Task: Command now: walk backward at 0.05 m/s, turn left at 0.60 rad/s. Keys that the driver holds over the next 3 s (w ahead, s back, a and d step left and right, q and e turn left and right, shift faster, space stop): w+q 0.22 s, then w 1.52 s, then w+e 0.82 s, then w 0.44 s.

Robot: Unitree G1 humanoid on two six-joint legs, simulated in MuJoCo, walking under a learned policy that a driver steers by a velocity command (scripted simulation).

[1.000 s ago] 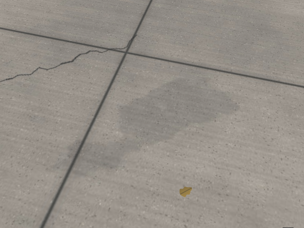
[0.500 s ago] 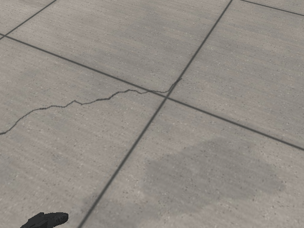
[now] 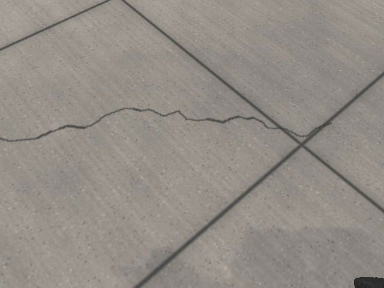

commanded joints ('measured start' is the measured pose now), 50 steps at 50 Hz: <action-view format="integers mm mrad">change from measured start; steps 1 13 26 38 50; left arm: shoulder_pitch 112 338 339 211 -50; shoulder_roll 116 123 128 117 8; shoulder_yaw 31 42 29 17 -14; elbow -36 29 25 -47 -113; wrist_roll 6 17 -6 -46 -12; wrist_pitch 31 -27 -64 -117 -94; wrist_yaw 17 -13 3 -21 -55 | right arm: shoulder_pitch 15 -5 -147 252 214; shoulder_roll -154 -58 11 -112 -129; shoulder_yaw -44 -35 7 -24 -26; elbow -70 -69 -69 73 161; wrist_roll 4 31 23 13 20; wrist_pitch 10 28 -67 -75 -98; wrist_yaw -21 -58 1 -5 -22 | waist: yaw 35 113 125 -84 -43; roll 79 -4 -155 171 64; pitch -293 -187 -10 -217 -20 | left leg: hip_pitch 237 -162 -201 663 331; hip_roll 243 4 84 378 246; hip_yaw -327 -225 58 -428 -38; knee -161 77 232 -256 -413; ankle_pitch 261 -599 -33 -333 54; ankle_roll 182 -17 -102 195 147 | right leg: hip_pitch -32 477 384 -368 -137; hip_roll -18 -178 -242 -130 -110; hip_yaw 72 159 118 35 -20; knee -5 -914 -1111 34 -610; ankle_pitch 103 74 292 139 680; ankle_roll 10 -141 -215 -82 -47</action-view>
